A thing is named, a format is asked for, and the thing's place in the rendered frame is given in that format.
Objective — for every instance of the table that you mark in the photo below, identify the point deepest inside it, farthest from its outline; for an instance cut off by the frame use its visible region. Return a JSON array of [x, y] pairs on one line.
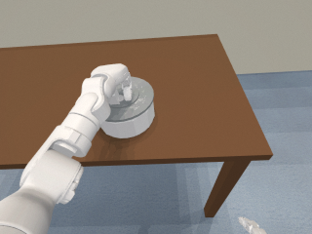
[[202, 114]]

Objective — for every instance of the robot left upper arm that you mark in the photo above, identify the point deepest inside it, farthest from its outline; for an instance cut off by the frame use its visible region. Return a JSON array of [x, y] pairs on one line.
[[53, 180]]

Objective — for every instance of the left robot hand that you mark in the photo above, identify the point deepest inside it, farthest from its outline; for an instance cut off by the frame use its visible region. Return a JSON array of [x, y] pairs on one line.
[[120, 74]]

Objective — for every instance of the knob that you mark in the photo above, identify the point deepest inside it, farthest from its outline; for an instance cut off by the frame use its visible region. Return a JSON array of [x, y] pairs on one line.
[[119, 90]]

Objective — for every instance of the pot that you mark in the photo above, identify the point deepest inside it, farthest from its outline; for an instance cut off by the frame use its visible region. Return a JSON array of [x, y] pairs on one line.
[[130, 128]]

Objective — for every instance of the left robot forearm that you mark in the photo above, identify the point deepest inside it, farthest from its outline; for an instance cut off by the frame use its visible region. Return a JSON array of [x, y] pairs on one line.
[[75, 134]]

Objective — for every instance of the lid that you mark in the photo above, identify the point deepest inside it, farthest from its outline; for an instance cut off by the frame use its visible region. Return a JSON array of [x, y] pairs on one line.
[[142, 98]]

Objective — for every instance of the right robot hand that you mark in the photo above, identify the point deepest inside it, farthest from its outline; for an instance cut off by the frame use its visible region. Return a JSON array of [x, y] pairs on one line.
[[251, 226]]

